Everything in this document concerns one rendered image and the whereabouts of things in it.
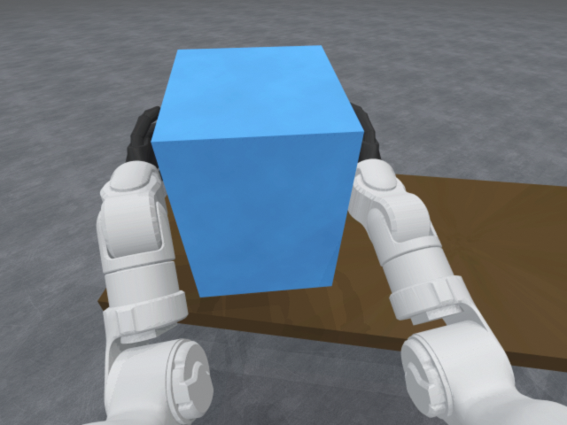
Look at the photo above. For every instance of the right robot forearm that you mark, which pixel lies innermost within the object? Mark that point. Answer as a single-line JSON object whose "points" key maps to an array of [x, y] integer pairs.
{"points": [[423, 285]]}

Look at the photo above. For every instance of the table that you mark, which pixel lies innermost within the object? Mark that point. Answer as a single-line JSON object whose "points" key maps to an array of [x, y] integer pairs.
{"points": [[507, 240]]}

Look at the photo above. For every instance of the carton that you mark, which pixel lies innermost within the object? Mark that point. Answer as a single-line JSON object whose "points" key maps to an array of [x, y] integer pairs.
{"points": [[258, 149]]}

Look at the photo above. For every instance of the left robot forearm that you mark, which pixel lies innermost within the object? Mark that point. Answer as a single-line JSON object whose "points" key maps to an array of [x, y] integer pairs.
{"points": [[136, 251]]}

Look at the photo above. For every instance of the left robot hand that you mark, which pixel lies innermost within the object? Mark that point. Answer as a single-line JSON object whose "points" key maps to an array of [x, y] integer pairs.
{"points": [[140, 148]]}

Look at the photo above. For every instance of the robot right upper arm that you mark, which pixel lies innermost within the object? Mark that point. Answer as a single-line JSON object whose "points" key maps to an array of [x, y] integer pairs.
{"points": [[459, 373]]}

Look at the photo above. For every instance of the right robot hand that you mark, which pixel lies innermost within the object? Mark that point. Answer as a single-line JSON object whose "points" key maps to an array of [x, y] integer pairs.
{"points": [[369, 145]]}

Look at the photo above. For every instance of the robot left upper arm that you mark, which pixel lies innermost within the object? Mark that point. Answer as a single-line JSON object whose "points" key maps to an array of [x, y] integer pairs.
{"points": [[166, 383]]}

